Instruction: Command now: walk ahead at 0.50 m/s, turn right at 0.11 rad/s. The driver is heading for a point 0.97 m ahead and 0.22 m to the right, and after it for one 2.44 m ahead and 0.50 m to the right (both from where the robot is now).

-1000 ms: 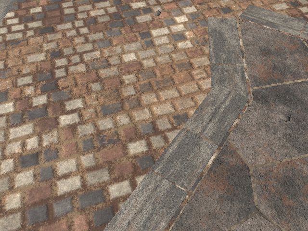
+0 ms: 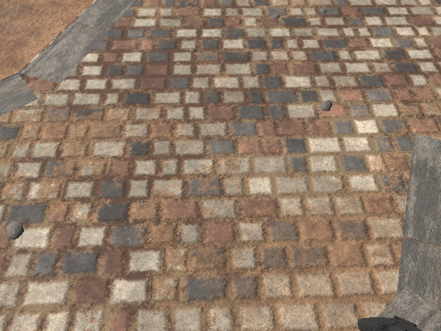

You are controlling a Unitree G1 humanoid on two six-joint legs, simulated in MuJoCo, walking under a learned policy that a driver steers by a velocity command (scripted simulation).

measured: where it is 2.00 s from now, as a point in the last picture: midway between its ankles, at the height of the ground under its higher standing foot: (310, 211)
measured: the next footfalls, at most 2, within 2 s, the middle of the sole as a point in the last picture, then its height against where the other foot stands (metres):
right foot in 0.54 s outside the picture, level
left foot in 1.08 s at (273, 238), level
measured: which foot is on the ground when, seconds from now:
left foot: down 0.00-0.56, up 0.58-1.00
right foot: down 0.00-0.00, up 0.02-0.52, down 0.54-1.00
